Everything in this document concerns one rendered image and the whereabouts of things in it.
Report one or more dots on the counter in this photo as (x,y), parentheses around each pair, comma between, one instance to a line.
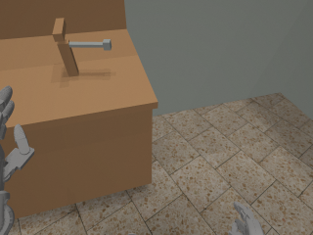
(87,112)

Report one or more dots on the tap lever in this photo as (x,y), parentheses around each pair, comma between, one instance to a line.
(106,44)

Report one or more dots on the robot right hand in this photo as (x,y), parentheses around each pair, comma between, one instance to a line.
(251,226)

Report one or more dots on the robot left hand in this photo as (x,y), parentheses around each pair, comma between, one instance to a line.
(18,158)

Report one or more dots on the robot left forearm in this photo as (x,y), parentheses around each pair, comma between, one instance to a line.
(7,215)

